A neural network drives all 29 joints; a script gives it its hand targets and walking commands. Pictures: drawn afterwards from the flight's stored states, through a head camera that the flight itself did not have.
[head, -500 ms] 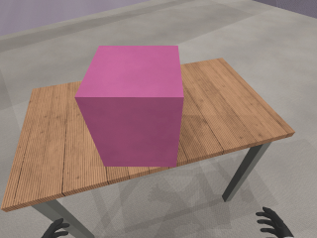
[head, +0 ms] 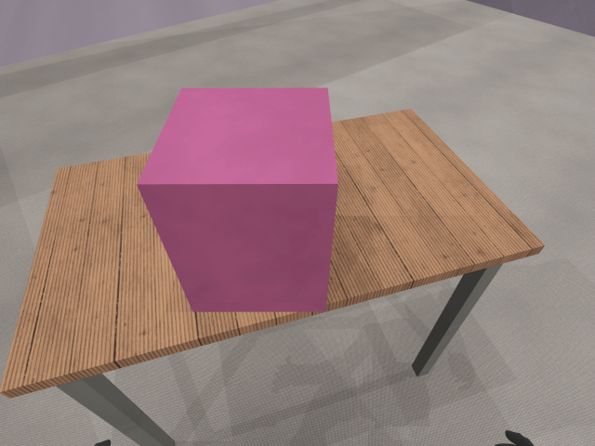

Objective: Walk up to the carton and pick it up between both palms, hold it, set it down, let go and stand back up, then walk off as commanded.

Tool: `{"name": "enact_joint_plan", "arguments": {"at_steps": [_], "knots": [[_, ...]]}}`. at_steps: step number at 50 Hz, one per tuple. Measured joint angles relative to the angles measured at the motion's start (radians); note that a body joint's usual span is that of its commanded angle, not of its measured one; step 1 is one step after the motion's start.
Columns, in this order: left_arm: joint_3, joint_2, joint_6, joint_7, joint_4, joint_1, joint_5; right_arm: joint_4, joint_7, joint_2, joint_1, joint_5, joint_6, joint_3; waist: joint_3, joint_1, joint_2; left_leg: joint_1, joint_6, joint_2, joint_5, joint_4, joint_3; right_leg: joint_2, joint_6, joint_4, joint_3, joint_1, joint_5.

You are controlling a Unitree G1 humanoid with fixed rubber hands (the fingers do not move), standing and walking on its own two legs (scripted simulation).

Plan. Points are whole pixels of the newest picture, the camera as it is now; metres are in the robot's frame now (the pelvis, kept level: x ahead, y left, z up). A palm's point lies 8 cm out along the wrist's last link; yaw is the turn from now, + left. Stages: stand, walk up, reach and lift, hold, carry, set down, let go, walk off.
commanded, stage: stand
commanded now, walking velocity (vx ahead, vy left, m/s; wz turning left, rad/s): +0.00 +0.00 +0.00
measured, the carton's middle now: (256, 205) +0.45 +0.08 +0.07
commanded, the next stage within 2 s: walk up in 1.88 s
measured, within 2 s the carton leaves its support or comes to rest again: neither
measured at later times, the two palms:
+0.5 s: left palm out of the picture +0.08 +0.31 -0.11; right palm out of the picture +0.08 -0.30 -0.11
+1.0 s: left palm out of the picture +0.10 +0.31 -0.11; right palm out of the picture +0.09 -0.30 -0.10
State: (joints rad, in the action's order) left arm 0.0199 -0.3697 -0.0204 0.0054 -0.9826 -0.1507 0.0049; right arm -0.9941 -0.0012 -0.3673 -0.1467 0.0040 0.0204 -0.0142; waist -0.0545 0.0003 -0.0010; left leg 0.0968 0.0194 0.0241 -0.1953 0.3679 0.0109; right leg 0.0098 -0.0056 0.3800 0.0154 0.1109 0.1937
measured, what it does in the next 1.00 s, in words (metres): stands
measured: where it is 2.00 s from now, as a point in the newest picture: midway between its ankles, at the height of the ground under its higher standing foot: outside the picture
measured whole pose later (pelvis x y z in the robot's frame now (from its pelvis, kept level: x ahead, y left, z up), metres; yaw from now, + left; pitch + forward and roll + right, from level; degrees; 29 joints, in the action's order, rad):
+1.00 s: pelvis +0.01 +0.01 +0.00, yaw -1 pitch -3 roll +0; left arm 0.03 -0.37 -0.02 0.02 -1.04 -0.15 0.00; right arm -1.03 -0.01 -0.36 -0.13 0.01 0.02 -0.01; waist -0.05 0.01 -0.01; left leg 0.09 0.01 0.02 -0.20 0.33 0.02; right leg 0.01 0.00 0.33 0.03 0.10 0.18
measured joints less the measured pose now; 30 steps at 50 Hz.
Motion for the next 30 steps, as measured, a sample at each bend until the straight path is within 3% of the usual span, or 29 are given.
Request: {"name": "enact_joint_plan", "arguments": {"at_steps": [30], "knots": [[0.005,0.007,0.002,0.006,-0.042,0.0,0.0,-0.035,-0.01,0.002,0.004,0.004,-0.001,0.003,0.004,-0.001,0.001,0.001,-0.003,0.001,0.011,-0.026,0.007,0.001,0.003,-0.036,0.007,-0.001,-0.018]]}}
